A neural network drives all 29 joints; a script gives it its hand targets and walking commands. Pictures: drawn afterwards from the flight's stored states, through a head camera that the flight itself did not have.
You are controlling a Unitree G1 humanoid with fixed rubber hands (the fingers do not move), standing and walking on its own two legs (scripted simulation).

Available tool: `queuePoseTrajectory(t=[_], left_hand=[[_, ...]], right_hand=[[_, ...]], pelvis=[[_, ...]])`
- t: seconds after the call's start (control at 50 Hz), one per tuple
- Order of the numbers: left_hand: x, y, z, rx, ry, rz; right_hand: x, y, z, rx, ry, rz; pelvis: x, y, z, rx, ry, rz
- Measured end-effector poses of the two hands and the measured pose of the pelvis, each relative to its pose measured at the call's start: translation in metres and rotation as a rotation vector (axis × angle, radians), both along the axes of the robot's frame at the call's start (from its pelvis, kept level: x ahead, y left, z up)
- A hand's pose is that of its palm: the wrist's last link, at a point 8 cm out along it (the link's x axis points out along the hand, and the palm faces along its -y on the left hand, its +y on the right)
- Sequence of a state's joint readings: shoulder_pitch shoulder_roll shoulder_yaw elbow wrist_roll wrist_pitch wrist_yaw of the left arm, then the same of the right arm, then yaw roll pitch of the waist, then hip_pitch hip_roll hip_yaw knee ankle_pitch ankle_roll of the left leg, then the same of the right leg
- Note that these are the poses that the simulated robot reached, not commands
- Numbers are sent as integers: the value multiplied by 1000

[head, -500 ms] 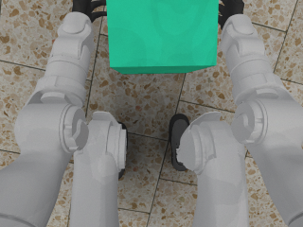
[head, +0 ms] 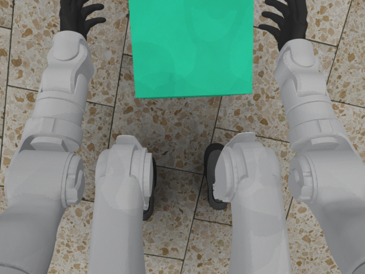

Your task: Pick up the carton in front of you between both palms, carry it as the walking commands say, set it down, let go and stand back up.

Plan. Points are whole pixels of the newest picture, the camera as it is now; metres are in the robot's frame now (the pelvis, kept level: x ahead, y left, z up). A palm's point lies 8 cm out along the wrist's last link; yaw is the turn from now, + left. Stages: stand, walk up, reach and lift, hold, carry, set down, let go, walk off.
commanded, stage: set down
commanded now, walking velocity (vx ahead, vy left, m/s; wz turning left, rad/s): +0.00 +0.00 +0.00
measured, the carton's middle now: (187, 52) +0.50 -0.02 -0.25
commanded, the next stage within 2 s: let go in 0.86 s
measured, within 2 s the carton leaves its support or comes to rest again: neither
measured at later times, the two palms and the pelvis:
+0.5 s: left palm out of the picture +0.51 +0.19 +0.02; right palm out of the picture +0.50 -0.21 +0.02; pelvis +0.01 -0.01 +0.13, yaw +0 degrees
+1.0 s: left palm out of the picture +0.50 +0.19 +0.16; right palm out of the picture +0.49 -0.22 +0.16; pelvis +0.05 +0.00 +0.27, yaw +0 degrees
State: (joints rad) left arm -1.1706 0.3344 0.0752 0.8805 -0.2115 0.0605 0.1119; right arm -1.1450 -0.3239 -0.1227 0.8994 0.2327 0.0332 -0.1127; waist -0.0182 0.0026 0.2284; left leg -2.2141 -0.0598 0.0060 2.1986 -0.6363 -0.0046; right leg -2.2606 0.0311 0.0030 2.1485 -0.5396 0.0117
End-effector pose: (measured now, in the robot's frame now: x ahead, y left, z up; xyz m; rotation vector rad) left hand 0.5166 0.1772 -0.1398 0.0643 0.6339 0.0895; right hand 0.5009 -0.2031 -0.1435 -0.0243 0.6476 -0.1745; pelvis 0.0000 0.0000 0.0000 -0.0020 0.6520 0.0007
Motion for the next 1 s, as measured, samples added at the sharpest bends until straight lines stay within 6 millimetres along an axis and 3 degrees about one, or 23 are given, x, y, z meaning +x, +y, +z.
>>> queuePoseTrajectory(t=[0.2,0.44,0.82,1.0], left_hand=[[-4,2,79,4,17,22],[-3,7,142,10,-10,12],[-4,14,265,4,-5,-9],[-17,17,304,46,33,-33]], right_hand=[[-4,-3,81,-5,3,-6],[-2,-6,142,-13,-19,4],[-5,-11,265,-8,-16,16],[-15,-13,305,-43,19,57]], pelvis=[[4,-2,59,8,93,-3],[9,-5,113,10,150,-2],[32,-5,222,10,139,-4],[46,-5,266,9,104,-3]])
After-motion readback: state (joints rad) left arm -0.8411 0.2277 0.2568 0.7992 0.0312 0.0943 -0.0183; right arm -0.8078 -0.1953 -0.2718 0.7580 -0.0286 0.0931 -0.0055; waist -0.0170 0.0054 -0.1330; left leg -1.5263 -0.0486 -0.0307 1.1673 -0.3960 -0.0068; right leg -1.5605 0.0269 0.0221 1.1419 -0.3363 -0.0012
